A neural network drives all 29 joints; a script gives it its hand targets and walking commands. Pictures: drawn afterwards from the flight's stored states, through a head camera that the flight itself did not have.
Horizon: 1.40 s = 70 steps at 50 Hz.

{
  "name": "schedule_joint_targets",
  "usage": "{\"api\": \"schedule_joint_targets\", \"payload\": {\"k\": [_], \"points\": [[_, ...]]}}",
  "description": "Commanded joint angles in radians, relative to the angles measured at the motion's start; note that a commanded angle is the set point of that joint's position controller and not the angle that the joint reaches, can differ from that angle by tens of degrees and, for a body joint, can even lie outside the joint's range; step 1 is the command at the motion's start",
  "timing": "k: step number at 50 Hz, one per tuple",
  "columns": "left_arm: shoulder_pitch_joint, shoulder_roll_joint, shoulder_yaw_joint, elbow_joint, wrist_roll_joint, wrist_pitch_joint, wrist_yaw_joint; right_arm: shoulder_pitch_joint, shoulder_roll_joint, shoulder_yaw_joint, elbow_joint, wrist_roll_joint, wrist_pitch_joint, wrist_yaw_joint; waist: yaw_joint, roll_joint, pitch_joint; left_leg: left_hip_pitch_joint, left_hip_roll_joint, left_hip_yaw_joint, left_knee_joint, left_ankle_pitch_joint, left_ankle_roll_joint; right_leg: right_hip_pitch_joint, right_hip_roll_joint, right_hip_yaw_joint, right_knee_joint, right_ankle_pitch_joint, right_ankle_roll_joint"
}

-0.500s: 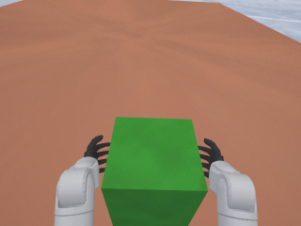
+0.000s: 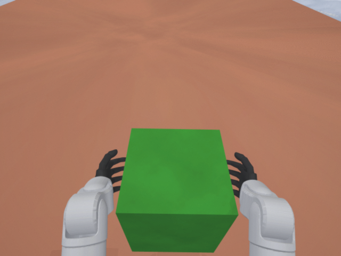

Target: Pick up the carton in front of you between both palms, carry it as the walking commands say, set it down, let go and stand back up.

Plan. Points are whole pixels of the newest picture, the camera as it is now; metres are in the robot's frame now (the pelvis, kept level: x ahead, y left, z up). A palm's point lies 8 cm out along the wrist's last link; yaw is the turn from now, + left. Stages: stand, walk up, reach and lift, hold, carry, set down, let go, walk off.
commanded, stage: carry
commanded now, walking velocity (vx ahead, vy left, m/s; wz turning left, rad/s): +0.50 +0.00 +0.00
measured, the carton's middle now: (174, 192) +0.29 +0.00 +0.02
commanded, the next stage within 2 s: none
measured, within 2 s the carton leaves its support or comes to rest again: neither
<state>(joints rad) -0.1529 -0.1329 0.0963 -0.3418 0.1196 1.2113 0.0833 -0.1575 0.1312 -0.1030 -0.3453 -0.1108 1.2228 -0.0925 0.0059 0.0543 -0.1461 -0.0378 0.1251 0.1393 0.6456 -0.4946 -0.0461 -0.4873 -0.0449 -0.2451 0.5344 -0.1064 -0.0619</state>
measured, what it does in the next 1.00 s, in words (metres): walks ahead: left foot, then right foot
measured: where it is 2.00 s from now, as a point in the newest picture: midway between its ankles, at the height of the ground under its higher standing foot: (172, 190)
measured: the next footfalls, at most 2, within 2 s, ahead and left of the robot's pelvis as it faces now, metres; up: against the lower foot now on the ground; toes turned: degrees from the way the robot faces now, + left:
left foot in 0.42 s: +0.47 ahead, +0.12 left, +0.00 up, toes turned +11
right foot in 0.90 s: +0.80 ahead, -0.10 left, +0.00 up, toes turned +1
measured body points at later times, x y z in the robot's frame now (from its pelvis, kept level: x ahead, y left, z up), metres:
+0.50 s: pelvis +0.35 +0.03 +0.00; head +0.34 +0.04 +0.45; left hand +0.63 +0.18 +0.08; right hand +0.62 -0.13 +0.08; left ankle +0.44 +0.11 -0.72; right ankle +0.14 -0.09 -0.66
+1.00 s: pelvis +0.67 -0.01 +0.01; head +0.69 -0.03 +0.46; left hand +0.95 +0.14 +0.08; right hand +0.95 -0.17 +0.07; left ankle +0.51 +0.10 -0.66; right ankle +0.76 -0.09 -0.72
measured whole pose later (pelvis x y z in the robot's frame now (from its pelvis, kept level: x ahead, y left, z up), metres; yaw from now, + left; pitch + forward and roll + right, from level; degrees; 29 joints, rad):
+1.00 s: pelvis +0.67 -0.01 +0.01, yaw +0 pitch +4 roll +0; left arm -0.20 -0.14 0.11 -0.32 0.12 1.21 0.09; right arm -0.19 0.14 -0.13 -0.34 -0.12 1.23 -0.09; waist 0.01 0.05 -0.03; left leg -0.24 0.06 0.07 0.94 -0.51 -0.04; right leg -0.44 -0.05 -0.24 0.47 -0.10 -0.08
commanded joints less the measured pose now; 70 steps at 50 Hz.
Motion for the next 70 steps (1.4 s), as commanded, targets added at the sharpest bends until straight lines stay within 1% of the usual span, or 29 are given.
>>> {"api": "schedule_joint_targets", "payload": {"k": [1,3,7,12,16,19,20,21,22,23,24,26,29,34,37,39,42,43,44,45,46,47,49,50,53,57,60,63,70], "points": [[-0.449,-0.915,-0.695,-0.034,-0.428,0.003,-0.264,-0.482,0.913,0.721,-0.047,0.407,0.001,0.26,0.016,-0.161,-0.279,-0.68,-0.026,-0.131,0.606,0.054,0.058,0.69,-0.35,0.508,-0.221,0.212,-0.127],[-0.49,-0.967,-0.697,-0.059,-0.436,-0.016,-0.268,-0.511,0.974,0.75,-0.055,0.425,-0.023,0.26,0.005,-0.132,-0.246,-0.619,0.01,-0.135,0.473,0.174,0.06,0.563,-0.307,0.392,-0.3,0.064,-0.067],[-0.473,-0.952,-0.711,-0.086,-0.457,-0.026,-0.276,-0.474,0.979,0.752,-0.071,0.406,-0.05,0.237,0.005,-0.172,-0.202,-0.616,0.004,-0.064,0.274,0.303,0.044,0.524,-0.267,0.251,-0.381,-0.019,-0.067],[-0.425,-0.882,-0.707,-0.107,-0.444,-0.011,-0.272,-0.423,0.926,0.736,-0.092,0.391,-0.034,0.224,0.008,-0.187,-0.106,-0.552,-0.037,0.031,-0.049,0.445,0.038,0.523,-0.205,0.116,-0.376,0.154,-0.052],[-0.398,-0.836,-0.692,-0.089,-0.416,0.012,-0.261,-0.406,0.881,0.724,-0.07,0.399,-0.003,0.235,0.018,-0.191,-0.073,-0.477,-0.063,0.078,-0.162,0.499,0.052,0.571,-0.203,0.088,-0.323,0.271,-0.029],[-0.416,-0.825,-0.695,-0.071,-0.401,0.026,-0.257,-0.39,0.862,0.701,-0.029,0.395,0.008,0.245,-0.017,-0.141,-0.162,-0.151,-0.128,0.133,-0.232,0.415,0.089,0.506,-0.143,0.008,-0.006,0.458,0.028],[-0.43,-0.818,-0.696,-0.058,-0.4,0.03,-0.257,-0.391,0.85,0.689,-0.015,0.391,0.009,0.249,-0.039,-0.081,-0.228,0.094,-0.029,0.009,-0.221,0.355,0.128,0.322,-0.11,0.01,0.213,0.29,0.056],[-0.428,-0.831,-0.7,-0.063,-0.406,0.033,-0.26,-0.389,0.827,0.678,-0.001,0.386,0.004,0.251,-0.032,0.2,-0.319,0.279,0.244,-0.454,-0.296,0.299,0.225,0.063,-0.008,0.028,0.519,-0.053,0.099],[-0.436,-0.841,-0.711,-0.042,-0.41,0.033,-0.264,-0.385,0.862,0.674,0.021,0.389,-0.001,0.255,-0.034,0.258,-0.309,0.378,0.301,-0.637,-0.375,0.436,0.292,-0.177,0.069,0.129,0.688,-0.39,0.095],[-0.467,-0.873,-0.717,-0.068,-0.419,0.02,-0.266,-0.397,0.922,0.701,0.008,0.405,-0.017,0.264,-0.035,0.175,-0.292,0.366,0.303,-0.552,-0.357,0.566,0.302,-0.226,0.007,0.197,0.769,-0.377,0.064],[-0.473,-0.903,-0.716,-0.046,-0.416,0.007,-0.268,-0.414,0.954,0.71,-0.024,0.412,-0.03,0.267,-0.041,0.077,-0.273,0.298,0.268,-0.454,-0.341,0.641,0.251,-0.24,-0.028,0.222,0.761,-0.351,0.061],[-0.479,-0.964,-0.738,-0.045,-0.417,-0.021,-0.267,-0.473,1.0,0.718,-0.046,0.43,-0.045,0.273,-0.03,0.012,-0.261,0.154,0.217,-0.297,-0.379,0.56,0.178,-0.157,-0.085,0.254,0.629,-0.212,0.056],[-0.449,-0.994,-0.739,-0.063,-0.407,-0.048,-0.251,-0.479,1.005,0.741,-0.085,0.452,-0.064,0.279,-0.025,0.069,-0.237,0.096,0.189,-0.185,-0.448,0.458,0.158,-0.137,-0.077,0.19,0.479,-0.13,0.063],[-0.399,-0.952,-0.744,-0.099,-0.392,-0.045,-0.231,-0.414,0.936,0.729,-0.1,0.446,-0.055,0.279,-0.022,0.09,-0.131,0.111,0.138,-0.049,-0.487,0.514,0.167,-0.154,-0.064,0.121,0.184,0.016,0.081],[-0.414,-0.907,-0.741,-0.125,-0.398,-0.024,-0.23,-0.407,0.89,0.717,-0.113,0.436,-0.038,0.272,-0.026,0.095,-0.078,0.106,0.119,0.0,-0.479,0.602,0.159,-0.099,-0.032,0.061,0.05,0.092,0.073],[-0.412,-0.876,-0.731,-0.118,-0.405,-0.004,-0.234,-0.389,0.859,0.703,-0.101,0.417,-0.022,0.263,-0.03,0.1,-0.053,0.129,0.105,0.037,-0.412,0.793,0.141,-0.056,-0.012,0.028,-0.019,0.129,0.066],[-0.383,-0.83,-0.703,-0.086,-0.408,0.021,-0.244,-0.372,0.823,0.687,-0.079,0.387,0.002,0.251,-0.003,0.06,-0.124,0.059,0.038,0.12,-0.124,0.956,0.057,0.286,0.061,-0.045,-0.172,0.248,0.064],[-0.396,-0.824,-0.694,-0.079,-0.404,0.028,-0.248,-0.377,0.812,0.683,-0.072,0.381,0.009,0.25,0.007,-0.004,-0.191,-0.055,0.004,0.108,0.029,0.782,0.019,0.488,-0.024,0.022,-0.154,0.397,0.05],[-0.383,-0.814,-0.682,-0.061,-0.403,0.03,-0.252,-0.406,0.807,0.687,-0.08,0.384,0.016,0.251,0.019,-0.185,-0.295,-0.294,-0.058,0.086,0.266,0.394,-0.019,0.738,-0.25,0.295,-0.069,0.764,-0.027],[-0.379,-0.819,-0.679,-0.038,-0.409,0.027,-0.256,-0.421,0.828,0.701,-0.066,0.395,0.019,0.253,0.016,-0.337,-0.334,-0.442,-0.142,0.004,0.443,-0.056,-0.022,0.8,-0.381,0.501,-0.118,1.018,-0.154],[-0.389,-0.855,-0.683,-0.038,-0.417,0.025,-0.259,-0.415,0.853,0.705,-0.05,0.395,0.015,0.255,0.009,-0.245,-0.352,-0.451,-0.102,-0.098,0.479,-0.082,0.007,0.76,-0.391,0.464,-0.135,0.912,-0.174],[-0.395,-0.896,-0.69,-0.045,-0.428,0.012,-0.262,-0.44,0.892,0.729,-0.085,0.417,0.007,0.259,0.002,-0.182,-0.365,-0.45,-0.071,-0.11,0.427,-0.058,0.022,0.74,-0.342,0.391,-0.144,0.806,-0.135],[-0.432,-0.962,-0.695,-0.057,-0.431,-0.012,-0.269,-0.464,0.962,0.748,-0.076,0.412,-0.017,0.26,0.003,-0.188,-0.328,-0.388,-0.035,-0.124,0.193,-0.003,0.034,0.605,-0.285,0.273,-0.195,0.64,-0.069],[-0.444,-0.98,-0.695,-0.074,-0.436,-0.023,-0.27,-0.493,0.981,0.765,-0.104,0.421,-0.031,0.258,0.002,-0.206,-0.32,-0.332,-0.052,-0.092,0.108,0.015,0.028,0.541,-0.253,0.224,-0.222,0.58,-0.052],[-0.448,-0.99,-0.707,-0.117,-0.444,-0.035,-0.271,-0.49,0.988,0.769,-0.141,0.425,-0.05,0.244,0.005,-0.194,-0.331,-0.245,-0.074,-0.046,-0.085,0.083,0.029,0.529,-0.238,0.185,-0.217,0.46,-0.06],[-0.378,-0.926,-0.693,-0.084,-0.412,-0.029,-0.268,-0.414,0.947,0.746,-0.118,0.399,-0.043,0.241,-0.008,-0.148,-0.305,-0.076,-0.009,-0.041,-0.282,0.498,0.025,0.421,-0.187,0.11,-0.137,0.295,0.006],[-0.424,-0.896,-0.701,-0.093,-0.407,-0.015,-0.265,-0.449,0.906,0.73,-0.108,0.4,-0.022,0.251,0.002,-0.029,-0.268,-0.068,0.077,-0.095,-0.225,0.721,0.034,0.364,-0.132,0.114,-0.109,0.148,0.057],[-0.419,-0.883,-0.692,-0.048,-0.406,0.012,-0.265,-0.429,0.912,0.716,-0.038,0.399,-0.004,0.26,-0.003,-0.009,-0.239,-0.084,0.068,-0.076,-0.173,0.791,0.034,0.389,-0.139,0.134,-0.061,0.336,0.07],[-0.453,-0.876,-0.684,0.042,-0.398,0.024,-0.266,-0.439,0.905,0.674,0.067,0.386,0.006,0.265,-0.005,-0.007,-0.207,-0.083,0.049,-0.075,-0.126,1.001,0.042,0.343,-0.111,0.125,0.004,0.406,0.084]]}}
